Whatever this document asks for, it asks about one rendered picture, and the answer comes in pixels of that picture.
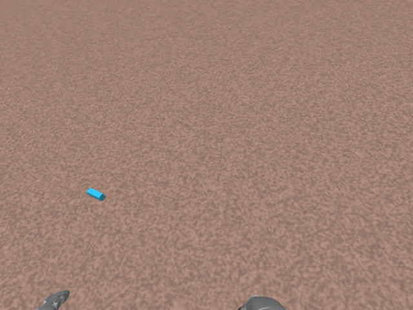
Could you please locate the left robot hand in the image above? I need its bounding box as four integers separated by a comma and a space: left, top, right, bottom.
36, 290, 70, 310

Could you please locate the small box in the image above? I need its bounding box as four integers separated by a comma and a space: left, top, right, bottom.
87, 188, 105, 201

